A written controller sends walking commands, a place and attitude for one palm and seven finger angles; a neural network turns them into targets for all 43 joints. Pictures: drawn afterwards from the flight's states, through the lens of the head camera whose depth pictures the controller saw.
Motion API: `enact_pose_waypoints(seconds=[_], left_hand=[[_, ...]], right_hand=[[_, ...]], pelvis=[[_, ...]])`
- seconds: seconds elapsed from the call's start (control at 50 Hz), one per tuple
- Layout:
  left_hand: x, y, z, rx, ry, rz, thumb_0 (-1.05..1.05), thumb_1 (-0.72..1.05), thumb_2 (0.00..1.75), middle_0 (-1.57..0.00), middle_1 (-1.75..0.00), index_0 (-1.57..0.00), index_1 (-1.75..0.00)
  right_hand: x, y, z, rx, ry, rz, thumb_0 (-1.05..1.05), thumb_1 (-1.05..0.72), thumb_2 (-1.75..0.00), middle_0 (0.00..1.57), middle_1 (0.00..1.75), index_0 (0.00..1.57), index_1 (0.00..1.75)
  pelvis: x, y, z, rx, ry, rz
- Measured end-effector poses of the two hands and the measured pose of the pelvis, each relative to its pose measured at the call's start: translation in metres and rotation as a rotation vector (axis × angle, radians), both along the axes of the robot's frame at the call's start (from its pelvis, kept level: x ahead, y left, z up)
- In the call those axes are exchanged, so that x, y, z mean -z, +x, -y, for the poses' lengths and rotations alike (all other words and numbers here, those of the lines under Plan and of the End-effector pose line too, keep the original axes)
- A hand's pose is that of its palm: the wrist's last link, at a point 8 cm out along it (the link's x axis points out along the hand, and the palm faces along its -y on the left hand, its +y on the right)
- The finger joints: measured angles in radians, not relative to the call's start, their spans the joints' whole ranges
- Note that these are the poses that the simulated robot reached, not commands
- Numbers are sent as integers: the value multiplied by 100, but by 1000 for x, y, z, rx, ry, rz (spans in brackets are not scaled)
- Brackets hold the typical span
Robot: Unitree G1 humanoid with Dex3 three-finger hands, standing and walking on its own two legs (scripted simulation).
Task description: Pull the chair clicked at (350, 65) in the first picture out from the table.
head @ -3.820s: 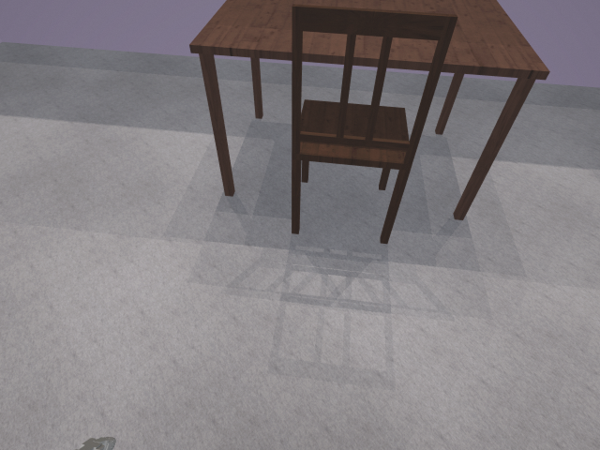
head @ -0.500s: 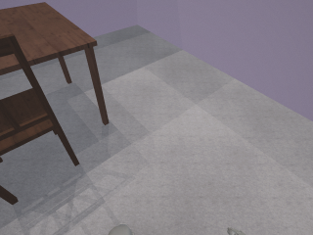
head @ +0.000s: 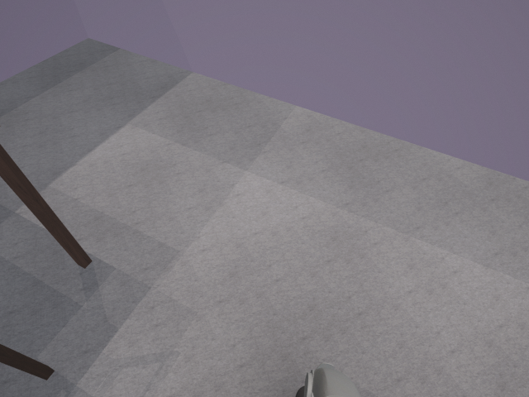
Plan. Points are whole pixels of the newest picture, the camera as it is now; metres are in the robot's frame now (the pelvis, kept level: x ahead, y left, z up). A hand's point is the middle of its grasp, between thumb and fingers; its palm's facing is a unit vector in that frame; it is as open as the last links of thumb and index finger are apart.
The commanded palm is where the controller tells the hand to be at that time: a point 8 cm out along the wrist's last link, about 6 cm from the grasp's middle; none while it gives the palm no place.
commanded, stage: turn to face it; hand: left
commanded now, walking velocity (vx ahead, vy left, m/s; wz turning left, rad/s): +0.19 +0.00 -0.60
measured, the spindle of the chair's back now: out of the picture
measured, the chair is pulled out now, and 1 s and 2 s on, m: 0.00 0.00 0.00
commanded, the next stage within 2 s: none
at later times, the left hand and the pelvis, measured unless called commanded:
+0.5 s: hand (199, 334) +0.25 +0.13 -0.17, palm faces +0.07 -0.99 -0.11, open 7.3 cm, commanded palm none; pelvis +0.14 -0.02 -0.01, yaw +4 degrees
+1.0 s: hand (140, 380) +0.17 +0.22 -0.16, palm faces +0.35 -0.90 -0.27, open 7.4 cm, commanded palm none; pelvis +0.16 -0.02 +0.00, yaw +19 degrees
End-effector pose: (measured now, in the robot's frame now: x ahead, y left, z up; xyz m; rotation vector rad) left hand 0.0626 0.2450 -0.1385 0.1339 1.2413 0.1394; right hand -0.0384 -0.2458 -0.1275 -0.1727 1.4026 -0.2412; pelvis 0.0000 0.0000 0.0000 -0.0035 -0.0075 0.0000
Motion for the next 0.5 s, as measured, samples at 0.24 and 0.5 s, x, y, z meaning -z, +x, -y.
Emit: enact_pose_waypoints(seconds=[0.24,0.5], left_hand=[[-4,184,61,196,63,199,0,91,90,-20,-30,-19,-30],[8,177,62,-15,-55,183,-1,92,90,-21,-30,-20,-30]], right_hand=[[37,53,20,147,77,-82,1,-91,-90,20,29,19,29],[15,198,8,-61,46,66,1,-94,-90,20,29,20,29]], pelvis=[[21,88,42,85,-2,9],[11,137,24,-63,-40,6]])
